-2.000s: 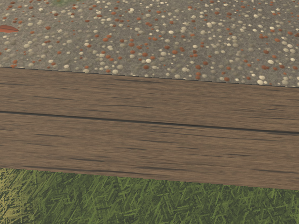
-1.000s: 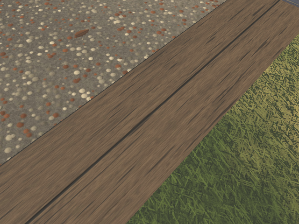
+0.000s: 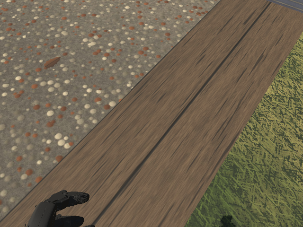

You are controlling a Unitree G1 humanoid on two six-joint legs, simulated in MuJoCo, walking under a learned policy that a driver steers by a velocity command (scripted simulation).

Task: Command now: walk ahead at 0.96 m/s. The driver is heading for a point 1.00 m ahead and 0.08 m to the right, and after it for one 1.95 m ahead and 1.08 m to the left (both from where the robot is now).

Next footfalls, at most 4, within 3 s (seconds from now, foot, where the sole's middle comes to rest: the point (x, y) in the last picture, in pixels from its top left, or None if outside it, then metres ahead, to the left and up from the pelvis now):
0.02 right None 0.22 -0.09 -0.75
0.50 left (131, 169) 0.69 0.06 -0.75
0.94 right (164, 94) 1.13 -0.14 -0.75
1.44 left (122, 68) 1.51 0.10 -0.90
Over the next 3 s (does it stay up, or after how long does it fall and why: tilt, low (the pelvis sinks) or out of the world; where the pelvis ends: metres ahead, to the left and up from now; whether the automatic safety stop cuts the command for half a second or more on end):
stays up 1.99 1.04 -0.13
